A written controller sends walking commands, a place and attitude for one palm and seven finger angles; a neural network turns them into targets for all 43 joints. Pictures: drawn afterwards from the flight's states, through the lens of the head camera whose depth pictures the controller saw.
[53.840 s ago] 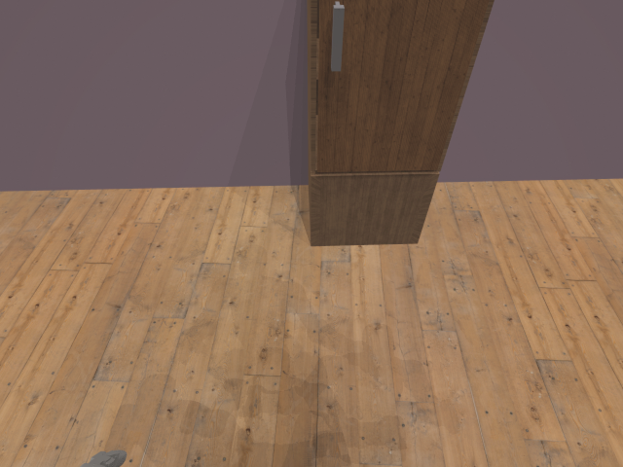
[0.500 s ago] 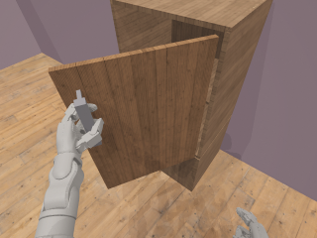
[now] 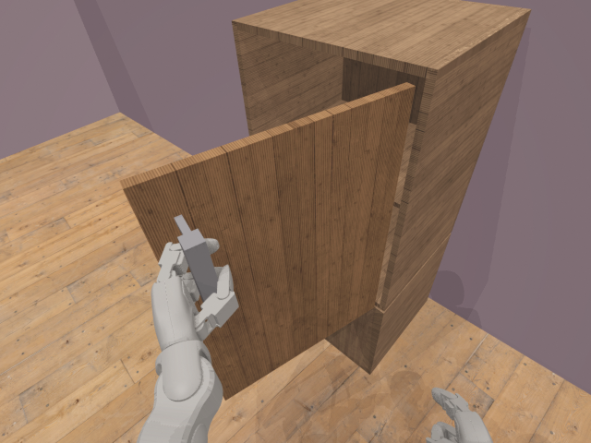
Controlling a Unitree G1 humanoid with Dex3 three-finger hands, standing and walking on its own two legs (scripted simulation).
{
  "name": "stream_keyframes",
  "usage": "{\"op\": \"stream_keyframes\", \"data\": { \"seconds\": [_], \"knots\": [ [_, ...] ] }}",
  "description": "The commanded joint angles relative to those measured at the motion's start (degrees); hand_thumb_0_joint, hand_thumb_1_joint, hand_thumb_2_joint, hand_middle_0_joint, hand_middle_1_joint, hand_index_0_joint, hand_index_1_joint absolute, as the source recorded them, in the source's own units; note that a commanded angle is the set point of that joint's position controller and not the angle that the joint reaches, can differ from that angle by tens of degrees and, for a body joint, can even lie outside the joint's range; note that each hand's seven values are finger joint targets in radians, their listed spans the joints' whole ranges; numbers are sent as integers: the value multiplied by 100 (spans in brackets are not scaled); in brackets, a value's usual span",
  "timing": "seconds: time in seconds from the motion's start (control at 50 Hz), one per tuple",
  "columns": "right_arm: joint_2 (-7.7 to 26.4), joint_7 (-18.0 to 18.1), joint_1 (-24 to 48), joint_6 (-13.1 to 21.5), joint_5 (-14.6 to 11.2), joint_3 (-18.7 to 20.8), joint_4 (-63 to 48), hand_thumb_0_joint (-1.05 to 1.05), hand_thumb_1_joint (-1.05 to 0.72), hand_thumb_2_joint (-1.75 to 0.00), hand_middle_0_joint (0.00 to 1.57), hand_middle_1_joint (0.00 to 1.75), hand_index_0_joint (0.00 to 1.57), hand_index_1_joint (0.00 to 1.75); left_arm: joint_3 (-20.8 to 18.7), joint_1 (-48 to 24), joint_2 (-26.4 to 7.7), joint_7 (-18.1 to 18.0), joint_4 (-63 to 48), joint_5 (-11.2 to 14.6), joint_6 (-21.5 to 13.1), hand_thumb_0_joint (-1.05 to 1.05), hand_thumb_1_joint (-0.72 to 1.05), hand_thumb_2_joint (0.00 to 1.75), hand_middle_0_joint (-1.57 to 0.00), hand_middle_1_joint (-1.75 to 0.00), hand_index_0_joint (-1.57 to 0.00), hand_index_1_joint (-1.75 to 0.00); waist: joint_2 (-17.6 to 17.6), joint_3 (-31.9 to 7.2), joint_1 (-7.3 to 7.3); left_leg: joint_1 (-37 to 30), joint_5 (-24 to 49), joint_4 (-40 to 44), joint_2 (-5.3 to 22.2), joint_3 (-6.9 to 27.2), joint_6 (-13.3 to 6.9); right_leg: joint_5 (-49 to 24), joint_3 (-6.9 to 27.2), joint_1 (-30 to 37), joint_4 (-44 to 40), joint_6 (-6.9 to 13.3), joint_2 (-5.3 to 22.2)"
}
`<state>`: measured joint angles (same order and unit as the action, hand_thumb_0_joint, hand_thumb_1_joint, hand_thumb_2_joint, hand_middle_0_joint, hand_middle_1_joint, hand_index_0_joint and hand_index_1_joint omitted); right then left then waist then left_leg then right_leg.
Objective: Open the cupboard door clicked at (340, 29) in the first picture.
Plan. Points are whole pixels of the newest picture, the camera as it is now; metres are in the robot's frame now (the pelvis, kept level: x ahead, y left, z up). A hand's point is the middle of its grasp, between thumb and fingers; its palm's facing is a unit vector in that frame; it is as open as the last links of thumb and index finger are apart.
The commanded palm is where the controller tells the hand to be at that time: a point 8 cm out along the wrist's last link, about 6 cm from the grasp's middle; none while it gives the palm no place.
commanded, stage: open thumb and fingers to let go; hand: left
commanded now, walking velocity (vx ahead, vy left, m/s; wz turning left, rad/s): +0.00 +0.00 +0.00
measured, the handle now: (200, 269) +0.31 +0.15 +0.12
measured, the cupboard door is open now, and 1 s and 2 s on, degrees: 75 74 75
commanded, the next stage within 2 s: slide the hand sideways off the handle in 0.88 s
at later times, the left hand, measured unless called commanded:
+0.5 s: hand (215, 296) +0.26 +0.11 +0.13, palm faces +0.39 -0.92 +0.03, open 11.1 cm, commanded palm +0.20 +0.15 +0.12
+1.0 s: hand (220, 294) +0.26 +0.11 +0.13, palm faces +0.38 -0.93 +0.00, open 15.1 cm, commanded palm +0.21 +0.14 +0.12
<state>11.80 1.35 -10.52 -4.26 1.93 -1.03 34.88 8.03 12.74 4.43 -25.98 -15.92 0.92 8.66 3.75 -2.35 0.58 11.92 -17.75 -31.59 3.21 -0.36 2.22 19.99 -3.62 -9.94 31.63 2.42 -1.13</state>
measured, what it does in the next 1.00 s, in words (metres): shifts its weight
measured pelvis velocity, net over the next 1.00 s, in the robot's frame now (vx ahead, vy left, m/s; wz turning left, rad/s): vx -0.04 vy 0.03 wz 0.03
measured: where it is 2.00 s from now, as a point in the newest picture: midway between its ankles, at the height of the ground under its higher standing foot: outside the picture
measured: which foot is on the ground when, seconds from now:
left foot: down 0.00-1.00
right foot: down 0.00-1.00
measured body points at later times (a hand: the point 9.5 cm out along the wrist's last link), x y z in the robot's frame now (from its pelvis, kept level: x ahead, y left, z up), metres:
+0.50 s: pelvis -0.02 +0.02 +0.00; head -0.05 +0.00 +0.45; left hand +0.23 +0.16 +0.13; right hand +0.19 -0.18 -0.08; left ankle -0.01 +0.15 -0.73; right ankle -0.03 -0.09 -0.73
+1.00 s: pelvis -0.04 +0.03 +0.00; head -0.06 +0.02 +0.45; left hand +0.23 +0.16 +0.13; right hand +0.16 -0.16 -0.10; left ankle -0.01 +0.15 -0.73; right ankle -0.03 -0.09 -0.73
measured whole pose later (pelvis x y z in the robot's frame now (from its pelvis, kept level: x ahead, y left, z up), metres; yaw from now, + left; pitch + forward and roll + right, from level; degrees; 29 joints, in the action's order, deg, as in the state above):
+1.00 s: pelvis -0.04 +0.03 +0.00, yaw +2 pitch -4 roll -1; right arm 9.1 0.2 -6.4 -5.8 1.5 -2.4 38.1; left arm 14.4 -1.8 6.0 -33.0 -4.8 -3.1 10.7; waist 2.4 0.1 2.2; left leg 14.5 -15.8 -34.3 0.8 0.4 0.1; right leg 17.5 -4.4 -11.0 32.6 0.2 1.2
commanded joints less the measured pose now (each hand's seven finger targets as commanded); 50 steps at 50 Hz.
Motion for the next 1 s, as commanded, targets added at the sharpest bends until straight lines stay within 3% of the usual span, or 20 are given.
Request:
{"op": "stream_keyframes", "data": {
  "seconds": [0.0, 0.04, 0.08, 0.14, 0.18, 0.26, 0.44, 0.48, 0.64, 0.66, 0.74, 0.84, 0.96, 0.98],
  "knots": [
    [339, -43, 1085, 414, 56, 151, -1035, 0, -90, -90, 20, 30, 20, 30, 308, -833, 39, -250, -1527, -345, -462, 0, 90, 90, -40, -135, -40, -135, -888, -672, 119, -312, 1674, -104, -328, -62, -360, -2508, 312, -2, -543, -208, 297],
    [343, 34, 1107, 400, 79, 128, -897, 0, -90, -90, 20, 30, 20, 30, 166, -1633, -190, -374, -1261, -465, -474, 0, 90, 90, -40, -135, -40, -135, -967, -513, 32, -287, 1475, -119, -366, -33, -382, -2102, 366, -169, -658, -210, 308],
    [292, 80, 1181, 415, 79, 124, -903, 0, -90, -90, 20, 30, 20, 30, 171, -1605, -47, -364, -1134, -369, -499, 0, 76, 84, -39, -134, -39, -134, -803, -643, 134, -378, 1411, -103, -388, -59, -378, -1937, 378, -117, -729, -195, 334],
    [270, 100, 1171, 405, 49, 123, -866, 0, -90, -90, 20, 30, 20, 30, 194, -1474, 28, -243, -1036, -244, -563, 0, 55, 75, -38, -131, -38, -131, -896, -772, 193, -425, 1533, -41, -371, -49, -360, -2149, 318, 57, -694, -178, 317],
    [259, 98, 1184, 413, 40, 111, -863, 0, -90, -90, 20, 30, 20, 30, 250, -1620, 83, -201, -1048, -221, -587, 0, 41, 69, -36, -130, -36, -130, -795, -728, 163, -481, 1550, 0, -352, -53, -357, -2138, 262, -6, -670, -172, 305],
    [268, 93, 1189, 354, 52, 82, -867, 0, -90, -90, 20, 30, 20, 30, 172, -1594, 30, -170, -820, -261, -513, 0, 13, 57, -35, -127, -35, -127, -936, -607, 188, -434, 1488, 65, -357, -43, -365, -2006, 251, -25, -746, -176, 306],
    [234, 30, 1275, 291, 18, 72, -890, 0, -90, -90, 20, 30, 20, 30, 577, -2052, 411, -255, -837, -411, -359, 0, -50, 30, -30, -120, -30, -120, -556, -552, 148, -525, 1364, 151, -286, 62, -312, -1433, 92, -211, -691, -55, 232],
    [235, -2, 1289, 284, 23, 75, -896, 0, -90, -90, 20, 30, 20, 30, 603, -1961, 441, -313, -789, -439, -322, 0, -50, 30, -30, -120, -30, -120, -668, -586, 144, -488, 1337, 156, -274, 79, -309, -1404, 64, -227, -655, -56, 222],
    [239, -39, 1423, 218, -2, 55, -827, 0, -90, -90, 20, 30, 20, 30, 621, -2383, 495, -502, -646, -465, -194, 0, -50, 30, -23, -80, -23, -80, -511, -545, 175, -418, 1057, 238, -249, 158, -261, -873, 6, -323, -659, 8, 174],
    [224, -60, 1429, 221, 1, 52, -836, 0, -90, -90, 20, 30, 20, 30, 721, -2399, 622, -530, -678, -476, -187, 0, -50, 30, -22, -75, -22, -75, -458, -644, 175, -440, 1083, 245, -240, 169, -257, -910, -21, -320, -597, 13, 175],
    [223, -79, 1465, 202, -7, 44, -775, 0, -90, -90, 20, 30, 20, 30, 717, -2590, 642, -643, -417, -488, -121, 0, -50, 30, -19, -55, -19, -55, -638, -510, 171, -313, 878, 269, -238, 212, -243, -679, -62, -399, -612, 11, 154],
    [215, -79, 1503, 173, -11, 38, -705, 0, -90, -90, 20, 30, 20, 30, 680, -2981, 672, -761, -146, -523, -62, 0, -50, 30, -15, -30, -15, -30, -582, -569, 176, -308, 720, 295, -265, 213, -235, -485, -46, -428, -644, 20, 157],
    [210, -83, 1507, 187, -14, 36, -679, 0, -90, -90, 20, 30, 20, 30, 775, -3306, 826, -792, 50, -493, -76, 0, -50, 30, -15, -30, -15, -30, -699, -545, 110, -267, 480, 302, -277, 217, -249, -232, -28, -525, -707, -3, 173],
    [406, -118, 1018, 131, 0, 62, -618, 0, -90, -90, 20, 30, 20, 30, 1804, -3081, 442, 399, 39, -903, -335, 0, -50, 30, -15, -30, -15, -30, -1053, -236, -361, -407, 710, 313, -248, 256, -356, -634, 155, -755, -619, -37, 182]
  ]
}}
